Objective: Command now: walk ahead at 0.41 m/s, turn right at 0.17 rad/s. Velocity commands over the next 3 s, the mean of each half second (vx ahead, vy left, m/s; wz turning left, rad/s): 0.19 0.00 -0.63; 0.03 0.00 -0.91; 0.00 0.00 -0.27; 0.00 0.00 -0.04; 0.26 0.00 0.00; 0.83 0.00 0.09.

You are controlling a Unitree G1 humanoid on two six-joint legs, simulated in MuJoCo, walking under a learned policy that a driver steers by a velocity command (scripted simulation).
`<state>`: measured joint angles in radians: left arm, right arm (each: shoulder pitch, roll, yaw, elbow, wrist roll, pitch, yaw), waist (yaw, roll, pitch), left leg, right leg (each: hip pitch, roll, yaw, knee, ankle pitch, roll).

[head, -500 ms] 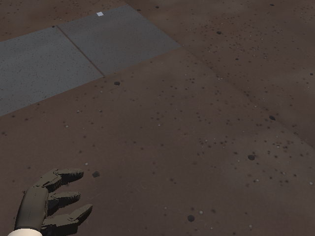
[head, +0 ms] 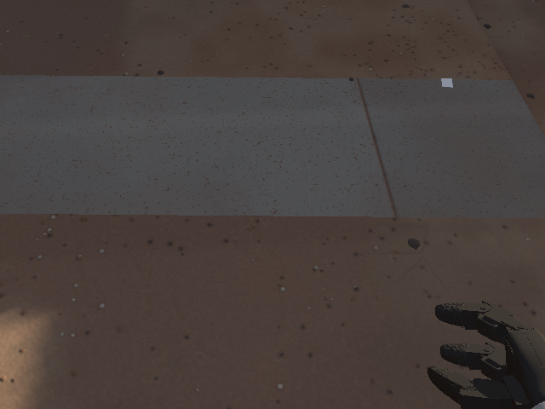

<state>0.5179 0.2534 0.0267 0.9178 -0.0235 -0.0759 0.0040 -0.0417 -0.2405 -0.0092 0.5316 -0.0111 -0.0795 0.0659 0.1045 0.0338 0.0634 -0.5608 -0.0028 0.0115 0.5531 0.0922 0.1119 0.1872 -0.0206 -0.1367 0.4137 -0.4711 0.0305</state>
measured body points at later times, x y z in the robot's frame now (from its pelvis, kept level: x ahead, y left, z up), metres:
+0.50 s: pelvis +0.16 -0.05 +0.01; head +0.19 -0.09 +0.46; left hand +0.40 +0.17 -0.07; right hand +0.24 -0.38 -0.09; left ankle +0.16 +0.09 -0.67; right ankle +0.18 -0.16 -0.71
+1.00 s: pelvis +0.23 -0.04 +0.03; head +0.27 -0.05 +0.48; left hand +0.58 +0.01 -0.05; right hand +0.10 -0.34 -0.06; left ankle +0.34 +0.02 -0.71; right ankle +0.14 -0.12 -0.64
